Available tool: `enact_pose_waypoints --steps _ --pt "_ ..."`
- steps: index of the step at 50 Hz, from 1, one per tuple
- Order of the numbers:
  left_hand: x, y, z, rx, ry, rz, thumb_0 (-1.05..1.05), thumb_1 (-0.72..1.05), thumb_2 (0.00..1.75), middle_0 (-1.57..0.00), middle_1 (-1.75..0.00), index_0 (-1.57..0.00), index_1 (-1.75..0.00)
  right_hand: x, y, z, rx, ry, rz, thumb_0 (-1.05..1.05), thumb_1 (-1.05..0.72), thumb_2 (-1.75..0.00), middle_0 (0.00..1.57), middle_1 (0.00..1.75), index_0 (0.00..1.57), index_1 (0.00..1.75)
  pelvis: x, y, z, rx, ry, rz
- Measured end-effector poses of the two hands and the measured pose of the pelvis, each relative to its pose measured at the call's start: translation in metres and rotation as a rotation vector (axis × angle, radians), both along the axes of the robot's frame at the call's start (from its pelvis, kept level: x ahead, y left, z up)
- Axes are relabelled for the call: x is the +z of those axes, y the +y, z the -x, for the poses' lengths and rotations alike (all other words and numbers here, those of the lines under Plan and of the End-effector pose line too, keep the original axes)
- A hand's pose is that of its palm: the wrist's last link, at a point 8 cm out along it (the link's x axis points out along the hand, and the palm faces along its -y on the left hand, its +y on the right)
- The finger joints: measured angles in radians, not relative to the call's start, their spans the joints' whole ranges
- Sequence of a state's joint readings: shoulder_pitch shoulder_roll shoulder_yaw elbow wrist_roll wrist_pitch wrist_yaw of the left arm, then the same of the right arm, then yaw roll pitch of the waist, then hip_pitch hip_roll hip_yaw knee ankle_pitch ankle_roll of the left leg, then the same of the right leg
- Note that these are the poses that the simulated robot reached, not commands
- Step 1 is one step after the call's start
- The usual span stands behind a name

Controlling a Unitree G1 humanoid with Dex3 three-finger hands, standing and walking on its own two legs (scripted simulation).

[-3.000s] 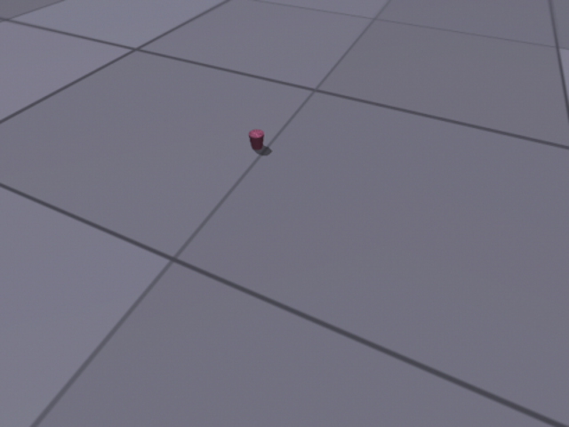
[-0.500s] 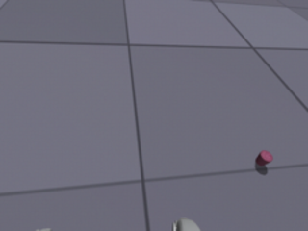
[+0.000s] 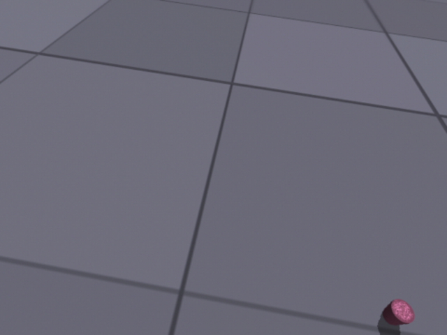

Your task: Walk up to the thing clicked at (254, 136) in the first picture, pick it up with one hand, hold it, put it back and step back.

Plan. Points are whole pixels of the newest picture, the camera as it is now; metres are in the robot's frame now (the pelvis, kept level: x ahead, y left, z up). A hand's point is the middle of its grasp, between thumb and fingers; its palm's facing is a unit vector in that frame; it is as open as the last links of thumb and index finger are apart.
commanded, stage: walk up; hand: left
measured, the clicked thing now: (396, 313) +0.43 -0.73 -0.70
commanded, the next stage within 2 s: none
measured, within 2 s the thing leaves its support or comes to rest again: neither
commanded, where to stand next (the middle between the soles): +0.18 -1.16 m, yaw +20 degrees
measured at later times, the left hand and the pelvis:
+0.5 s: hand out of the picture +0.14 +0.03 -0.15, palm faces +0.06 -0.93 -0.36, open 7.4 cm; pelvis +0.06 -0.25 -0.02, yaw +7 degrees
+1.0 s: hand out of the picture +0.18 -0.15 -0.17, palm faces +0.08 -0.93 -0.36, open 7.4 cm; pelvis +0.11 -0.47 -0.03, yaw +11 degrees
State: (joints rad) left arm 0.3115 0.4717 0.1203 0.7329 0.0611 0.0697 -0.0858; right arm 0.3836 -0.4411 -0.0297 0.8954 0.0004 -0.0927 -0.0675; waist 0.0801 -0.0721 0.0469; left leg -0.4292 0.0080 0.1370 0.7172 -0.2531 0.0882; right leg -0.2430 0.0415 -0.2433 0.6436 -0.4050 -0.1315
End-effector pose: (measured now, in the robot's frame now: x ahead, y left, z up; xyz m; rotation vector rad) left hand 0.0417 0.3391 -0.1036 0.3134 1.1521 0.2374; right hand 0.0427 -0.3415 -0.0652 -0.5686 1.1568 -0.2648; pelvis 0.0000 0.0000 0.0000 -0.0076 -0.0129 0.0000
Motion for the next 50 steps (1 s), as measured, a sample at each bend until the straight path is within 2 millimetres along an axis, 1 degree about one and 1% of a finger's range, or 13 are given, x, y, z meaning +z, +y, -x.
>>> enact_pose_waypoints --steps 4,10,14,18,20,22,25,28,32,36,40,44,50 --pt "-0.019 -0.041 -0.009 -0.017 0.059 0.022 0.01 0.90 0.90 -0.20 -0.30 -0.20 -0.30 -0.003 -0.033 -0.017 0.001 -0.032 0.032 0.00 -0.90 -0.90 0.21 0.30 0.21 0.30 -0.010 -0.029 -0.013 0.025 -0.003 -0.028" --pt "-0.021 -0.106 -0.055 -0.072 -0.002 0.069 0.01 0.90 0.90 -0.21 -0.30 -0.20 -0.30 0.006 -0.093 -0.027 -0.001 -0.033 0.059 0.00 -0.89 -0.90 0.21 0.30 0.21 0.30 -0.009 -0.087 -0.028 0.047 -0.015 -0.033" --pt "-0.020 -0.144 -0.088 -0.079 -0.061 0.052 0.01 0.90 0.90 -0.21 -0.30 -0.21 -0.30 0.002 -0.149 -0.039 0.040 -0.016 0.077 0.00 -0.89 -0.90 0.22 0.30 0.21 0.30 -0.018 -0.136 -0.038 0.065 -0.010 -0.028" --pt "-0.020 -0.187 -0.109 -0.066 -0.114 -0.014 0.01 0.90 0.90 -0.21 -0.30 -0.20 -0.30 -0.016 -0.222 -0.059 0.050 0.006 0.106 0.00 -0.89 -0.90 0.22 0.30 0.21 0.30 -0.036 -0.195 -0.051 0.080 -0.004 -0.009" --pt "-0.020 -0.211 -0.107 -0.049 -0.128 -0.034 0.00 0.90 0.90 -0.21 -0.30 -0.20 -0.30 -0.025 -0.252 -0.071 0.026 0.026 0.126 0.01 -0.89 -0.90 0.21 0.30 0.21 0.30 -0.041 -0.218 -0.055 0.095 -0.008 0.000" --pt "-0.015 -0.235 -0.098 -0.013 -0.111 -0.019 0.00 0.90 0.90 -0.20 -0.30 -0.20 -0.30 -0.026 -0.268 -0.087 0.006 0.023 0.119 0.01 -0.90 -0.90 0.21 0.30 0.21 0.30 -0.033 -0.233 -0.058 0.103 -0.010 -0.003" --pt "-0.006 -0.266 -0.082 0.019 -0.056 0.005 0.00 0.90 0.90 -0.21 -0.30 -0.20 -0.30 -0.020 -0.278 -0.110 0.027 0.004 0.075 0.01 -0.90 -0.90 0.21 0.30 0.20 0.30 -0.016 -0.251 -0.064 0.117 -0.006 0.000" --pt "-0.001 -0.287 -0.069 0.048 -0.021 0.016 0.00 0.90 0.90 -0.21 -0.30 -0.21 -0.30 -0.013 -0.282 -0.123 0.072 0.010 0.034 0.01 -0.90 -0.90 0.21 0.30 0.20 0.30 -0.005 -0.270 -0.072 0.139 -0.003 0.004" --pt "-0.011 -0.307 -0.062 0.075 0.003 0.025 0.01 0.90 0.90 -0.21 -0.30 -0.21 -0.30 -0.008 -0.292 -0.128 0.124 0.024 0.025 0.00 -0.90 -0.90 0.21 0.30 0.21 0.30 -0.006 -0.295 -0.085 0.168 -0.001 0.019" --pt "-0.025 -0.335 -0.066 0.074 0.036 0.036 0.01 0.90 0.90 -0.21 -0.30 -0.20 -0.30 -0.001 -0.317 -0.121 0.125 0.036 0.052 0.00 -0.90 -0.90 0.21 0.30 0.21 0.30 -0.009 -0.326 -0.088 0.192 -0.012 -0.003" --pt "-0.029 -0.367 -0.078 0.062 0.033 0.064 0.01 0.90 0.90 -0.21 -0.30 -0.20 -0.30 0.014 -0.358 -0.114 0.096 0.046 0.088 0.00 -0.89 -0.90 0.22 0.30 0.21 0.30 -0.006 -0.358 -0.092 0.199 -0.021 -0.004" --pt "-0.031 -0.396 -0.094 0.053 0.009 0.059 0.01 0.90 0.90 -0.21 -0.30 -0.20 -0.30 0.022 -0.407 -0.115 0.097 0.054 0.128 0.00 -0.89 -0.90 0.22 0.30 0.21 0.30 -0.009 -0.396 -0.096 0.200 -0.021 0.004" --pt "-0.032 -0.451 -0.121 0.047 -0.034 0.003 0.01 0.90 0.90 -0.20 -0.30 -0.20 -0.30 0.013 -0.499 -0.130 0.120 0.053 0.170 0.00 -0.89 -0.90 0.22 0.30 0.21 0.30 -0.027 -0.471 -0.105 0.197 -0.003 0.001"
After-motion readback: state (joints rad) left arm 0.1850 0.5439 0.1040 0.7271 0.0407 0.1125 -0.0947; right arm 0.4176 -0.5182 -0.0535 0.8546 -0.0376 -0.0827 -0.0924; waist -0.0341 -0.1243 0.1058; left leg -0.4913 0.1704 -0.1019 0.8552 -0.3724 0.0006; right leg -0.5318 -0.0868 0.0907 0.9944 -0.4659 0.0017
